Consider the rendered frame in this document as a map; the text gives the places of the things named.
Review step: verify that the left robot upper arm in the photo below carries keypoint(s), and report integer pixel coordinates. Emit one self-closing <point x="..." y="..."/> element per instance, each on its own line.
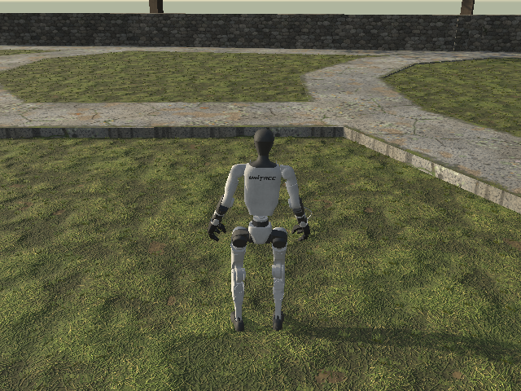
<point x="232" y="182"/>

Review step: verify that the robot head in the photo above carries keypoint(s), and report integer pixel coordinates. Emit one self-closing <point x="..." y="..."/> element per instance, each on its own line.
<point x="263" y="140"/>

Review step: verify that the robot right thigh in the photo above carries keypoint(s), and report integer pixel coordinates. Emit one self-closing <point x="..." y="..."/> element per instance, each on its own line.
<point x="279" y="246"/>

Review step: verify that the right robot hand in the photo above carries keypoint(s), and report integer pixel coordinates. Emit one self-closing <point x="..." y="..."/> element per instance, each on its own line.
<point x="299" y="229"/>

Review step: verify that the left robot hand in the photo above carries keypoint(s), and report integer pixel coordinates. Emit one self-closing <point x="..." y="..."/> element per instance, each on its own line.
<point x="212" y="228"/>

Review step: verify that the robot right forearm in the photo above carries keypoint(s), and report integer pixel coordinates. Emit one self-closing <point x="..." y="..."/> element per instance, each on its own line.
<point x="300" y="215"/>

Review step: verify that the robot left forearm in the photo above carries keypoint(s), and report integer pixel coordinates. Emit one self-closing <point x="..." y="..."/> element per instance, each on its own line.
<point x="219" y="213"/>

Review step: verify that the right robot upper arm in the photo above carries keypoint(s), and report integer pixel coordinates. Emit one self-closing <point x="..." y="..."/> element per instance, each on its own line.
<point x="287" y="172"/>

